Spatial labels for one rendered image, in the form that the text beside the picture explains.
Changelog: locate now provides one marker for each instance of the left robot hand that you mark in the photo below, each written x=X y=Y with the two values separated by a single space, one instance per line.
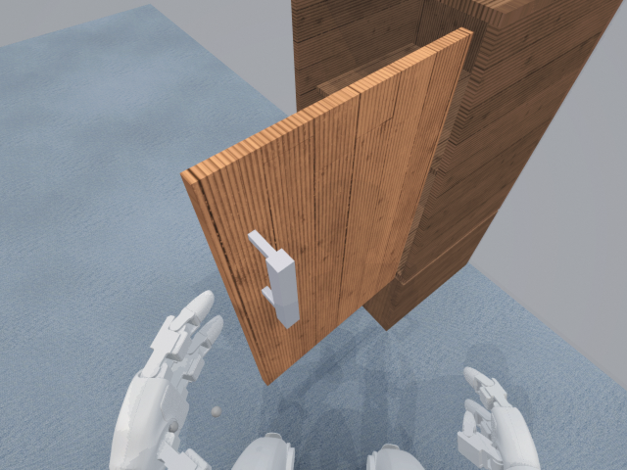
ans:
x=157 y=394

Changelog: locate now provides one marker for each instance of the left robot thigh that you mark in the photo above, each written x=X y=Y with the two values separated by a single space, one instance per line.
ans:
x=266 y=454

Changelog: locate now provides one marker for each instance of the right robot thigh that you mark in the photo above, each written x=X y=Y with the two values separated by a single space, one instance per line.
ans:
x=392 y=459

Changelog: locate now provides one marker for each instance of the right robot hand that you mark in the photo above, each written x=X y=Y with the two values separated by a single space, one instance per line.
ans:
x=505 y=440

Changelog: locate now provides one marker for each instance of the cupboard door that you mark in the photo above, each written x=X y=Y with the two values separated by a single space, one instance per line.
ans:
x=336 y=186

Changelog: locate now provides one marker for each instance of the handle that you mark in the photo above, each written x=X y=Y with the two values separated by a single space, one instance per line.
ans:
x=282 y=277

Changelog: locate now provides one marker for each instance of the robot thigh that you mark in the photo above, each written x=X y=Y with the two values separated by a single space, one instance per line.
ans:
x=392 y=459
x=266 y=454

